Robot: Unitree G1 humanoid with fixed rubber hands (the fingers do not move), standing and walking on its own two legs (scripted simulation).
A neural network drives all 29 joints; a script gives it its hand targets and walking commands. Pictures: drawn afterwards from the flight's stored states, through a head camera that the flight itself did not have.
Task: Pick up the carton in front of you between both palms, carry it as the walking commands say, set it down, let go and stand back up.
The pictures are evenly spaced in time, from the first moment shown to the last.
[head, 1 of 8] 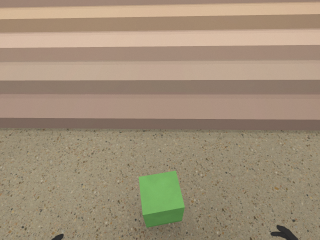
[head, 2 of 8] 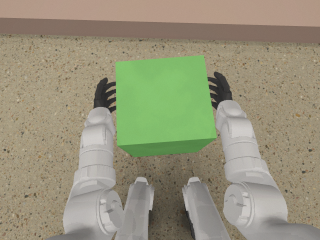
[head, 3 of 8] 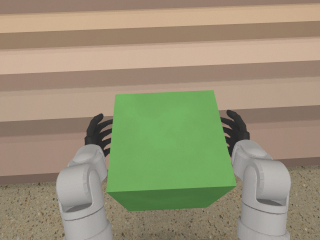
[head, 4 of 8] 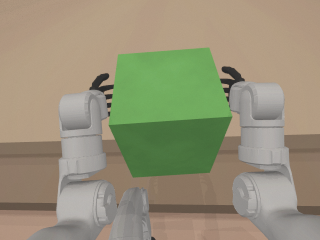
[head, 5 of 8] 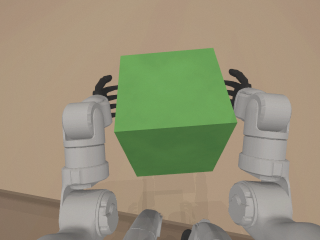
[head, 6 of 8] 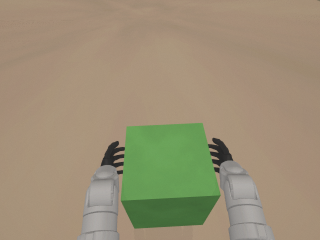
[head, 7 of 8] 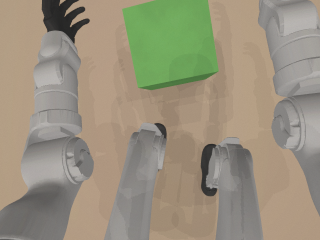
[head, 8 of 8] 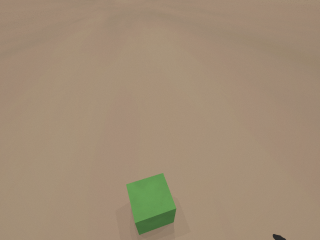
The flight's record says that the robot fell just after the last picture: no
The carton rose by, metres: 1.93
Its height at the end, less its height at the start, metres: +1.17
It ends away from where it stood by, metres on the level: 4.79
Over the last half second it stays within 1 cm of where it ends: yes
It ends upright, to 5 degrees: yes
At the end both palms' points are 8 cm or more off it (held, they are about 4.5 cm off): yes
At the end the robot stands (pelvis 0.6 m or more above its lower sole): yes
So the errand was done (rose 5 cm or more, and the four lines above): yes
